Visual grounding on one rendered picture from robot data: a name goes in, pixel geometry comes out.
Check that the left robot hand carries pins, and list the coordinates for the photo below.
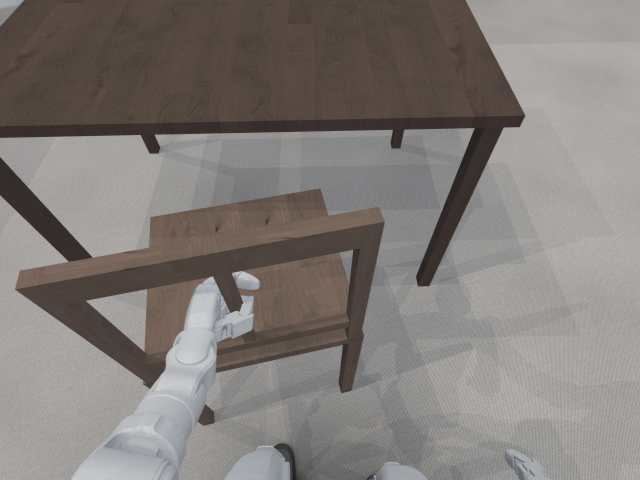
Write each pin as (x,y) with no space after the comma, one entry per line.
(207,306)

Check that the left robot forearm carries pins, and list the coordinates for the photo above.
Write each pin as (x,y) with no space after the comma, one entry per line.
(168,414)

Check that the left robot upper arm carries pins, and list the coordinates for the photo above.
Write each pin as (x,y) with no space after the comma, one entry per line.
(112,464)

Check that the table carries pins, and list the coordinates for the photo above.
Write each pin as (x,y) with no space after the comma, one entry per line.
(156,67)

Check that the left robot thigh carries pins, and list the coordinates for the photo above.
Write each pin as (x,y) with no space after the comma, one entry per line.
(260,465)

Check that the robot left foot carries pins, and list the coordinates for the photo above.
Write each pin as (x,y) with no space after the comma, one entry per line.
(288,454)

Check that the right robot hand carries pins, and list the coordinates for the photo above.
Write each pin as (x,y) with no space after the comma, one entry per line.
(525,468)

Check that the chair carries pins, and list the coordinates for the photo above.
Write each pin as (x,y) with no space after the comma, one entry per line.
(288,242)

